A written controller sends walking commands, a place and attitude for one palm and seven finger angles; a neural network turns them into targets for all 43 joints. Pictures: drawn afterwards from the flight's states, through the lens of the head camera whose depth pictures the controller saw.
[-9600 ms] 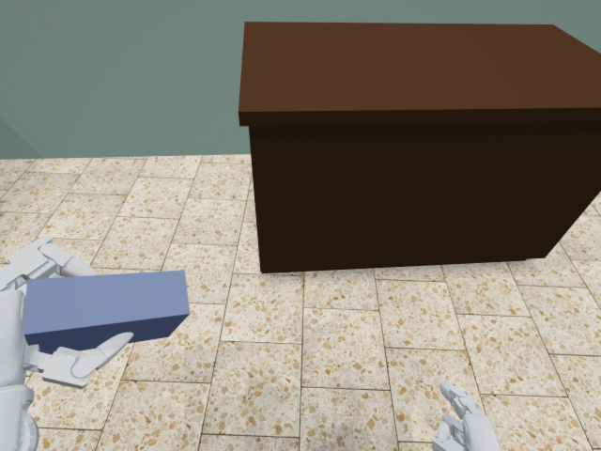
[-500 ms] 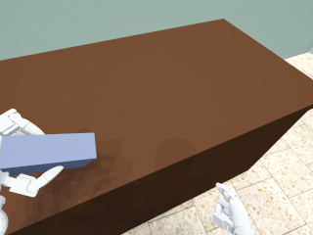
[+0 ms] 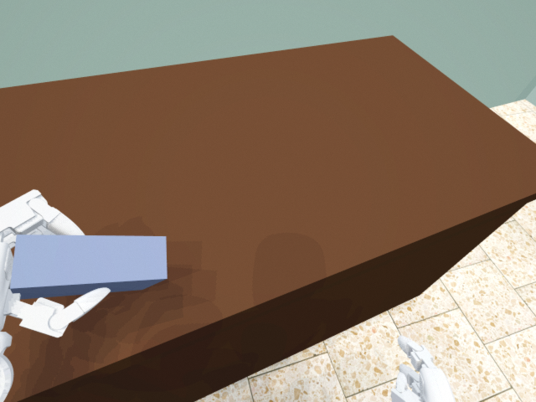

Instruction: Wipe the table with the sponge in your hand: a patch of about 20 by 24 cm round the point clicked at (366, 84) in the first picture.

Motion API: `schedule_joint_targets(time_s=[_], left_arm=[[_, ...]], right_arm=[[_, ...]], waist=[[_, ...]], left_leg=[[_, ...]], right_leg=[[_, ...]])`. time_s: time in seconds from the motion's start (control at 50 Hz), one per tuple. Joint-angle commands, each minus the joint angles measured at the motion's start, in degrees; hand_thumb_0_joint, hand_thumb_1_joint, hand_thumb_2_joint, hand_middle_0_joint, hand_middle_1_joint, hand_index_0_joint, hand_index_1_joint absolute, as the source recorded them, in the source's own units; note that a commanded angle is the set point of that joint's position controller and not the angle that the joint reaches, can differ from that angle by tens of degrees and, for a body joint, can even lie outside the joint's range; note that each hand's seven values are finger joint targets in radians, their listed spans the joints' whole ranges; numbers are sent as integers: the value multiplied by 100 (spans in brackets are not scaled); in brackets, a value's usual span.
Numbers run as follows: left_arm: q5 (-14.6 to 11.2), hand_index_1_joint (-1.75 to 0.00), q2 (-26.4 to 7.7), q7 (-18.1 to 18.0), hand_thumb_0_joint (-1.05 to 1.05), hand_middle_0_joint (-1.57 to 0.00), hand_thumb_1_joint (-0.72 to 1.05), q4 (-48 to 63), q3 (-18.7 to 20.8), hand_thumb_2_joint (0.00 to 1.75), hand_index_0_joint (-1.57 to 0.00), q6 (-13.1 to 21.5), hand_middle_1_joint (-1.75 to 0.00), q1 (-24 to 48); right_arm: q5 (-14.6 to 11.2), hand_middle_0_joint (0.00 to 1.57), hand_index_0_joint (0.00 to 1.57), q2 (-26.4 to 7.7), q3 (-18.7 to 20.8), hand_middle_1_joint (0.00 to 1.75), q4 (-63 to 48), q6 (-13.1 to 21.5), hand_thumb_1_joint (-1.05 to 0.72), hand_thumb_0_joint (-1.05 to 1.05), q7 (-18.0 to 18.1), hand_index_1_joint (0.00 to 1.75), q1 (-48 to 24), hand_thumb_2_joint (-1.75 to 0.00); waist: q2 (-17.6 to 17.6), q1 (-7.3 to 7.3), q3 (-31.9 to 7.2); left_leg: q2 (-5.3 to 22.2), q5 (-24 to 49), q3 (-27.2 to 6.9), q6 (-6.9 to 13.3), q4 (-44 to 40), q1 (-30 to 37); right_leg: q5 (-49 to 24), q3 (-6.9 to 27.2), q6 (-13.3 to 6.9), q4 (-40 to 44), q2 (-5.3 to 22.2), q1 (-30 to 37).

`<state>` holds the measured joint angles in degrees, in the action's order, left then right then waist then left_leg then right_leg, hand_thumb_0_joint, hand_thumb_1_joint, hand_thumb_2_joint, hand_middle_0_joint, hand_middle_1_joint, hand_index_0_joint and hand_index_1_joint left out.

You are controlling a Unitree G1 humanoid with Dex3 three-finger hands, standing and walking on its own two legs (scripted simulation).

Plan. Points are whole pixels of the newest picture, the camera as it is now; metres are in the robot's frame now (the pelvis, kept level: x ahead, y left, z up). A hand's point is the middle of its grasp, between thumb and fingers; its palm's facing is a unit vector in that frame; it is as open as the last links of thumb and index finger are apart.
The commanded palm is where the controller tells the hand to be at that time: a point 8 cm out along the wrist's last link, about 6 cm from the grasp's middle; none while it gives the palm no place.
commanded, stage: come to a stop and stand still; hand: left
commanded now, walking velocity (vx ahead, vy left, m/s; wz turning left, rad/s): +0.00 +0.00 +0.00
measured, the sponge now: (114, 266) +0.24 +0.20 +0.13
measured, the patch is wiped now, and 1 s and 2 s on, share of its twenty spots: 0.00 0.00 0.00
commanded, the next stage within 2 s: look again from close up in 0.64 s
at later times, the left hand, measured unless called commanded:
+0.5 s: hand (17, 257) +0.22 +0.28 +0.16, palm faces +0.39 -0.84 -0.36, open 9.2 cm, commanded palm +0.16 +0.31 +0.18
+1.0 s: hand (39, 260) +0.22 +0.26 +0.15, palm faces +0.37 -0.84 -0.39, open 9.2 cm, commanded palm +0.16 +0.30 +0.18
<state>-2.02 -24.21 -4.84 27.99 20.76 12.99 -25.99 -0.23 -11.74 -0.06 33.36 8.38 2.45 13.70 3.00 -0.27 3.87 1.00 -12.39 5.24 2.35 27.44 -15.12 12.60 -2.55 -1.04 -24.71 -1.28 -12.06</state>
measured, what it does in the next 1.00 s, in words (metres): stands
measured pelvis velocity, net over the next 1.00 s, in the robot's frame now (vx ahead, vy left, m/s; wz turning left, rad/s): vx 0.01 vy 0.02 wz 0.01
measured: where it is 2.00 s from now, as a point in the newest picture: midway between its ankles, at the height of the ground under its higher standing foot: outside the picture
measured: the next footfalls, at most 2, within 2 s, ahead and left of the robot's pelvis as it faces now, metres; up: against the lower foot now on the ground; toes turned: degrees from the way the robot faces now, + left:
none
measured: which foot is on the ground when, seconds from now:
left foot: down 0.00-1.00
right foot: down 0.00-1.00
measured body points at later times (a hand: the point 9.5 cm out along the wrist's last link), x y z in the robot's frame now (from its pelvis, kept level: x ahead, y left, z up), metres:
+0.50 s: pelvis +0.00 +0.03 +0.00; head +0.03 +0.06 +0.45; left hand +0.19 +0.32 +0.18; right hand +0.20 -0.18 -0.06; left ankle +0.03 +0.09 -0.74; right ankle +0.01 -0.11 -0.74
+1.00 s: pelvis +0.01 +0.02 +0.00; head +0.03 +0.04 +0.45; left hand +0.20 +0.31 +0.18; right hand +0.18 -0.21 -0.07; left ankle +0.03 +0.09 -0.74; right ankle +0.01 -0.11 -0.74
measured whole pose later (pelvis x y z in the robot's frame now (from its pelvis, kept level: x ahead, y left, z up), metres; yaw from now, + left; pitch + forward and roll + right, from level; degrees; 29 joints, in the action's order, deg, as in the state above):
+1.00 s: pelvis +0.01 +0.02 +0.00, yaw +1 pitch -1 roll -2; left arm -2.0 -21.3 -6.1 27.6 20.1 10.6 -26.0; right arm -0.5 -11.4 -0.8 33.6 6.7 2.4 11.8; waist 0.9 -0.6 3.7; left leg -0.2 -11.9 4.8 3.4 25.4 -13.2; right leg 11.3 -2.9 0.3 -20.9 -0.3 -9.0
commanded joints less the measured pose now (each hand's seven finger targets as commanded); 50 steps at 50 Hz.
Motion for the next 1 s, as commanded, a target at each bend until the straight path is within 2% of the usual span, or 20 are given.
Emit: schedule_joint_targets(time_s=[0.0,0.06,0.1,0.14,0.18,0.2,0.28,0.3,0.42,0.48,0.5,0.58,0.6,0.68,0.7,0.78,0.8,0.88,0.9,0.98], left_arm=[[-88,-160,-663,-216,0,-120,10,1225,671,130,-120,378,-160,666],[-47,-160,-526,-198,0,-120,10,1217,473,130,-120,289,-160,581],[-20,-160,-385,-197,0,-120,10,1140,336,130,-120,229,-160,549],[-8,-160,-542,-207,0,-120,10,1280,439,130,-120,215,-160,677],[6,-160,-700,-244,0,-120,10,1289,622,130,-120,168,-160,709],[-24,-160,-497,-213,0,-120,10,1193,467,130,-120,180,-160,685],[-21,-160,-785,-260,0,-120,10,1391,737,130,-120,164,-160,763],[-62,-160,-548,-220,0,-120,10,1283,525,130,-120,172,-160,688],[-24,-160,-524,-235,0,-120,10,1382,415,130,-120,157,-160,794],[24,-160,-608,-284,0,-120,10,1264,516,130,-120,122,-160,792],[-5,-160,-418,-257,0,-120,10,1160,352,130,-120,136,-160,723],[39,-160,-661,-304,0,-120,10,1280,570,130,-120,135,-160,737],[-2,-160,-427,-271,0,-120,10,1170,360,130,-120,153,-160,687],[37,-160,-723,-322,0,-120,10,1323,629,130,-120,159,-160,665],[-11,-160,-485,-291,0,-120,10,1146,438,130,-120,170,-160,548],[11,-160,-732,-322,0,-120,10,1249,690,130,-120,156,-160,483],[-42,-160,-449,-274,0,-120,10,1130,442,130,-120,169,-160,415],[-22,-160,-716,-317,0,-120,10,1213,692,130,-120,124,-160,400],[-67,-160,-465,-272,0,-120,10,1092,477,130,-120,139,-160,336],[-51,-160,-676,-310,0,-120,10,1252,645,130,-120,95,-160,404]], right_arm=[[-25,20,20,-705,174,30,-891,440,-90,0,30,30,-642,-90],[-29,20,20,-718,201,30,-858,463,-90,0,-43,30,-602,-90],[-13,20,20,-731,176,30,-807,427,-90,0,-66,30,-598,-90],[-22,20,20,-714,187,30,-853,381,-90,0,-63,30,-644,-90],[-28,20,20,-664,132,30,-851,334,-90,0,-46,30,-777,-90],[-4,20,20,-653,130,30,-852,281,-90,0,-37,30,-688,-90],[-36,20,20,-620,119,30,-925,235,-90,0,-2,30,-808,-90],[-10,20,20,-617,102,30,-936,185,-90,0,-3,30,-724,-90],[-28,20,20,-654,155,30,-995,178,-90,0,9,30,-703,-90],[-50,20,20,-662,143,30,-973,182,-90,0,18,30,-766,-90],[-19,20,20,-678,136,30,-966,145,-90,0,19,30,-677,-90],[-59,20,20,-682,163,30,-970,179,-90,0,30,30,-772,-90],[-24,20,20,-688,141,30,-962,150,-90,0,33,30,-700,-90],[-52,20,20,-682,168,30,-954,202,-90,0,49,30,-782,-90],[-28,20,20,-662,144,30,-939,176,-90,0,47,30,-699,-90],[-56,20,20,-696,187,30,-920,204,-90,0,55,30,-757,-90],[-29,20,20,-687,164,30,-903,176,-90,0,46,30,-677,-90],[-62,20,20,-690,189,30,-905,184,-90,0,61,30,-761,-90],[-30,20,20,-696,176,30,-884,149,-90,0,56,30,-688,-90],[-74,20,20,-692,201,30,-907,159,-90,0,69,30,-788,-90]], waist=[[-939,-123,-1026],[-534,-122,-1171],[-561,-99,-1176],[-612,-102,-1191],[-727,-111,-1127],[-673,-101,-1069],[-843,-110,-1116],[-823,-110,-1038],[-1049,-99,-930],[-875,-115,-885],[-819,-107,-872],[-754,-108,-924],[-796,-101,-865],[-825,-111,-897],[-758,-102,-863],[-638,-99,-948],[-637,-81,-926],[-512,-90,-967],[-548,-72,-957],[-587,-74,-951]], left_leg=[[570,379,-857,3,-727,408],[534,1191,-767,-41,-467,648],[526,1478,-763,-90,-491,710],[559,1707,-773,-127,-463,749],[542,1495,-753,-171,-562,741],[567,1397,-791,-156,-612,637],[555,1464,-786,-242,-652,723],[596,1361,-808,-208,-695,624],[685,743,-912,-287,-969,508],[673,336,-881,-293,-1039,441],[650,277,-922,-262,-1060,365],[608,185,-893,-290,-1020,435],[606,42,-952,-263,-1086,331],[586,32,-892,-251,-1006,341],[569,-46,-931,-199,-1015,301],[520,249,-871,-211,-855,403],[501,249,-891,-174,-849,413],[491,417,-840,-179,-742,456],[479,429,-843,-136,-739,475],[470,612,-812,-152,-658,568]], right_leg=[[-644,403,3,178,367,398],[-1206,446,26,229,409,482],[-1297,376,25,198,375,458],[-1363,371,24,162,414,482],[-1200,410,18,182,395,406],[-1128,345,12,206,395,462],[-1146,354,-2,191,392,505],[-1034,266,12,239,408,527],[-652,251,7,209,384,541],[-501,280,16,273,377,513],[-526,227,22,326,371,569],[-538,318,9,366,409,566],[-443,253,14,400,400,580],[-515,331,4,410,446,598],[-478,287,3,477,445,599],[-712,409,-19,480,490,589],[-686,366,-28,533,485,554],[-875,482,-29,533,523,557],[-869,426,-35,586,529,538],[-1044,572,-48,575,553,465]])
